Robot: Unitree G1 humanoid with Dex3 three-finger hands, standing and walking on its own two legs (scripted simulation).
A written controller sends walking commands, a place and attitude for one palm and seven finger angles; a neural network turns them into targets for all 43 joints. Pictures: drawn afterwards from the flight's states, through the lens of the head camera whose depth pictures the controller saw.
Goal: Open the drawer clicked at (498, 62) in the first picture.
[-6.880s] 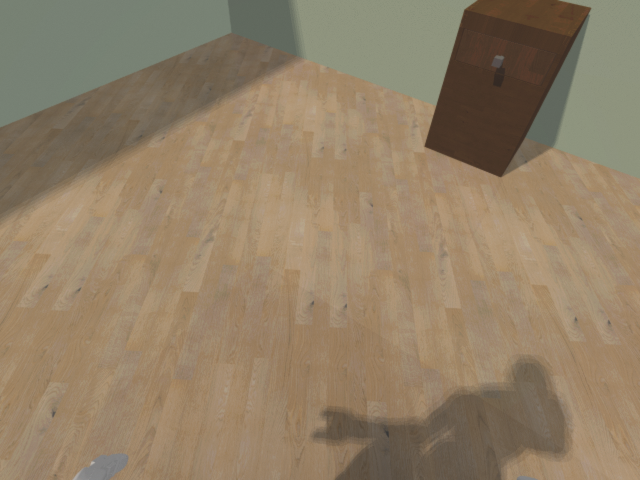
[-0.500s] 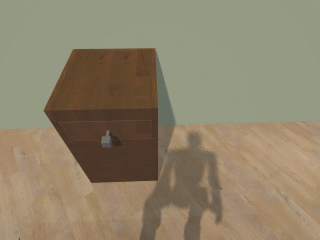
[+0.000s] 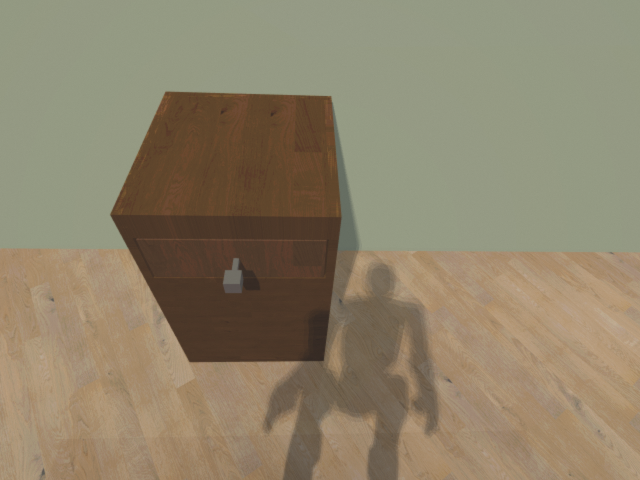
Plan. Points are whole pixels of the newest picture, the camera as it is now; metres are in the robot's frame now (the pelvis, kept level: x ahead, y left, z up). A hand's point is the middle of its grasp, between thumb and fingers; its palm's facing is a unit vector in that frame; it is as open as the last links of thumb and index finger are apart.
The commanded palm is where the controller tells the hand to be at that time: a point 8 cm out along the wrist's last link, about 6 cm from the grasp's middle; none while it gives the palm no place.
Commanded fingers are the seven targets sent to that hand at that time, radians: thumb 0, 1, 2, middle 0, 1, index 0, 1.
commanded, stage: raise the hand with hooked fingers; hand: left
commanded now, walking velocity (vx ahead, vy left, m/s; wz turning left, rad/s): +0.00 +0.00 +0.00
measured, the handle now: (234, 274) +0.53 +0.21 -0.21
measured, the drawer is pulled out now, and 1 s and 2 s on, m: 0.00 0.00 0.00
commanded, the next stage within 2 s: move the hooked fingers above the handle in 1.86 s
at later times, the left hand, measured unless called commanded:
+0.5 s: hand (158, 479) +0.13 +0.20 -0.07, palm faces -0.06 -0.10 -0.99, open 9.2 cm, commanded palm +0.15 +0.22 +0.00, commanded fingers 0.00 0.25 0.62 -0.25 -0.72 -0.25 -0.72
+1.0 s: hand (164, 348) +0.26 +0.22 +0.01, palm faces +0.10 -0.10 -0.99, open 12.2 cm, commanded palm +0.24 +0.22 +0.07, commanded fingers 0.00 -0.34 0.37 -0.29 -1.10 -0.29 -1.10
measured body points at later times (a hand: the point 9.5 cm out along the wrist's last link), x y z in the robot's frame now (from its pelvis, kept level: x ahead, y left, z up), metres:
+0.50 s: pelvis -0.01 -0.05 -0.05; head +0.03 -0.06 +0.40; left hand +0.13 +0.21 -0.02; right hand +0.24 -0.28 -0.12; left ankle +0.00 +0.08 -0.74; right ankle -0.02 -0.11 -0.74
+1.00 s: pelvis +0.01 -0.02 -0.02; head +0.04 -0.04 +0.43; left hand +0.25 +0.22 +0.06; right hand +0.18 -0.28 -0.13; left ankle +0.00 +0.09 -0.74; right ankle -0.02 -0.11 -0.74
